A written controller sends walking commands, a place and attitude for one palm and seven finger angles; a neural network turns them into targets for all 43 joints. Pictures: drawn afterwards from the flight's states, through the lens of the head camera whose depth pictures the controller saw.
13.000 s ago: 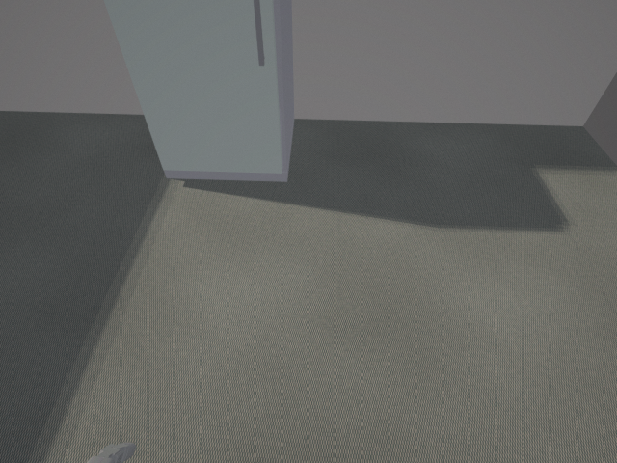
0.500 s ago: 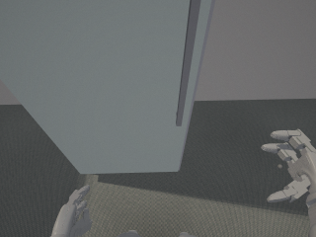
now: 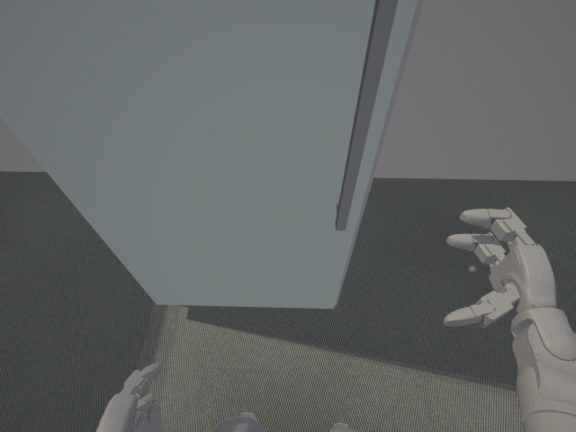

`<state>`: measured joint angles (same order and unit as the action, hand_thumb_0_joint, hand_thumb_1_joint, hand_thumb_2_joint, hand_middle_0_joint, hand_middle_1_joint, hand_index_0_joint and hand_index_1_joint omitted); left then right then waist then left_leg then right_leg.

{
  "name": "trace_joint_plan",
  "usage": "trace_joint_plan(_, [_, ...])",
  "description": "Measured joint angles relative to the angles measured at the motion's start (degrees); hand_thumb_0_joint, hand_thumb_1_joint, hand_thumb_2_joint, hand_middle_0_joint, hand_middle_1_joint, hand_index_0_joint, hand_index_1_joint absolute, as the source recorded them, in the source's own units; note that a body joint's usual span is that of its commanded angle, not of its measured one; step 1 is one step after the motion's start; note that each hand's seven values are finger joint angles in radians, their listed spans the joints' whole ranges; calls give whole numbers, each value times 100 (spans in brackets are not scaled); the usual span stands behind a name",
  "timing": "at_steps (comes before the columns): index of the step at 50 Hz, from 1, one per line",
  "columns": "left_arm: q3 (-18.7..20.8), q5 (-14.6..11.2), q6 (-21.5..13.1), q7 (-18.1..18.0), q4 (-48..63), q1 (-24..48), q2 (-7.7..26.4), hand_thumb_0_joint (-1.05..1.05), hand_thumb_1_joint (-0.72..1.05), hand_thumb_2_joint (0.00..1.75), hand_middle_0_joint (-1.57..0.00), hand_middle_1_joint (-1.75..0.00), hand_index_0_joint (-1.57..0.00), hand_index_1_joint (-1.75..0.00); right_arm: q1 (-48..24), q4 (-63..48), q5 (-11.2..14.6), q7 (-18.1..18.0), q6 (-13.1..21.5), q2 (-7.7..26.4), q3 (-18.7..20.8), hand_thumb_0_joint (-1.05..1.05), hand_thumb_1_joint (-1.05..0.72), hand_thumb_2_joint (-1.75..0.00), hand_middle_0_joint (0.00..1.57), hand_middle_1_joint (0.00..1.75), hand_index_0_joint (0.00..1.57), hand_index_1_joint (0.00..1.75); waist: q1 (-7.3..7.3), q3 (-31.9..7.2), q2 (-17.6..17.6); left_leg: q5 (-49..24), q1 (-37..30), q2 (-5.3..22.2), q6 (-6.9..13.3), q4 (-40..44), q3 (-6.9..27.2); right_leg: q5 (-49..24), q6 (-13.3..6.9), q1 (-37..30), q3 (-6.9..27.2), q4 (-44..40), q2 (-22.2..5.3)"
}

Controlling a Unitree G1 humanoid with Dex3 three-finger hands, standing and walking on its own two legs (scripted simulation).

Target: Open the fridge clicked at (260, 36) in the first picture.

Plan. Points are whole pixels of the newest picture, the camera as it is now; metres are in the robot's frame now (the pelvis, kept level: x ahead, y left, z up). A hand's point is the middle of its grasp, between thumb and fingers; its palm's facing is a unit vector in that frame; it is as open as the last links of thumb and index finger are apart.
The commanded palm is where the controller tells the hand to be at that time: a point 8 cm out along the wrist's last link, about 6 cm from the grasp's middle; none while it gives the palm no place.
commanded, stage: move the hooked fingers beside the handle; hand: right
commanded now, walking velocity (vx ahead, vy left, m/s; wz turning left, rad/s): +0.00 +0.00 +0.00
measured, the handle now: (358, 123) +0.51 -0.05 +0.15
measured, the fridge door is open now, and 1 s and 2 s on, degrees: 0 0 0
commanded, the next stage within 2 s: feel for the door with the fingertips in 1.76 s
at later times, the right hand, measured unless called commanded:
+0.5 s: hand (425, 229) +0.39 -0.15 +0.06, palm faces -0.07 +1.00 -0.02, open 14.0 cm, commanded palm +0.37 -0.21 +0.06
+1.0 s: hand (386, 196) +0.45 -0.11 +0.05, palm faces -0.05 +1.00 +0.00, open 14.0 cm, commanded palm +0.42 -0.17 +0.06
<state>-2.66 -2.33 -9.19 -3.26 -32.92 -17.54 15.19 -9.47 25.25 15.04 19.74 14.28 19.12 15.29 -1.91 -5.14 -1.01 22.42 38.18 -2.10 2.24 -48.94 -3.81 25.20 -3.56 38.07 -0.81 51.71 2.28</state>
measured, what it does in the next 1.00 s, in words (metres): stands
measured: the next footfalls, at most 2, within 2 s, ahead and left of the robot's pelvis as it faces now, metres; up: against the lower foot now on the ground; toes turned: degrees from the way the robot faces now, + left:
none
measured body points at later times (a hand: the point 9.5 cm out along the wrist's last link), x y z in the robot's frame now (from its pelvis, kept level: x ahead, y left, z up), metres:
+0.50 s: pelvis +0.00 +0.01 +0.00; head +0.06 +0.01 +0.44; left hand +0.11 +0.27 -0.11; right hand +0.39 -0.21 +0.07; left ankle +0.02 +0.10 -0.69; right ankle +0.00 -0.08 -0.69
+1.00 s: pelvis -0.01 +0.02 -0.02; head +0.08 +0.02 +0.42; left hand +0.04 +0.28 -0.13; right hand +0.45 -0.16 +0.05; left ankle +0.02 +0.10 -0.69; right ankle +0.00 -0.08 -0.69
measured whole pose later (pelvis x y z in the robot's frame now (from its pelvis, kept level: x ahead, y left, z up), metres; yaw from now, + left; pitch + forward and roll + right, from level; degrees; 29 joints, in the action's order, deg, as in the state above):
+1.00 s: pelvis -0.01 +0.02 -0.02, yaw +1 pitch +17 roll +0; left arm -1.8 -0.9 -1.4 -0.4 -35.7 -19.8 14.8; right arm -41.1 57.2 7.5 8.9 22.2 17.3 15.2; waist -6.9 -6.3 -0.6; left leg 23.1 48.8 -3.2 3.9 -54.7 -3.3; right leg 25.8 -2.2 47.6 -1.7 56.3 1.0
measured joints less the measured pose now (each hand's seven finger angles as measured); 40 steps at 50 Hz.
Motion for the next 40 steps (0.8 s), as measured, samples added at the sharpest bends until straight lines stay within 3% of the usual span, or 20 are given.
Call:
trace_joint_plan(6, [41,4,83,20,-87,34,-10,1,90,90,-20,-30,-21,-30,-216,90,-18,-64,163,-96,-116,-1,50,-30,30,120,30,120,-19,-54,14,23,3,-14,23,-8,-5,19,24,-5,7,-4,-13])
trace_joint_plan(14, [43,-8,255,73,6,74,-18,1,90,90,-20,-30,-21,-30,-608,600,-147,-251,99,-103,-162,-1,50,-30,30,120,30,120,-80,-56,14,28,89,-33,61,-61,2,14,54,59,-3,18,-34])
trace_joint_plan(19, [40,8,320,86,-74,74,-29,1,90,90,-20,-30,-21,-30,-980,869,-232,-391,276,-185,-250,-1,50,-30,30,120,30,120,-82,-39,26,44,194,-35,83,-141,-16,21,72,162,8,88,-39])
trace_joint_plan(31, [49,30,581,192,-141,-83,-63,1,90,90,-20,-30,-20,-30,-1594,1591,-397,-668,379,-256,-239,-1,50,-30,30,120,30,120,-210,-102,17,48,398,-68,127,-249,44,18,111,306,-59,126,-76])
trace_joint_plan(40, [86,55,667,213,-291,-147,-49,1,90,90,-20,-30,-20,-30,-2310,2272,-545,-867,705,-223,-244,-1,50,-30,30,120,30,120,-295,-78,20,57,646,-81,161,-390,-4,33,138,572,-24,294,-97])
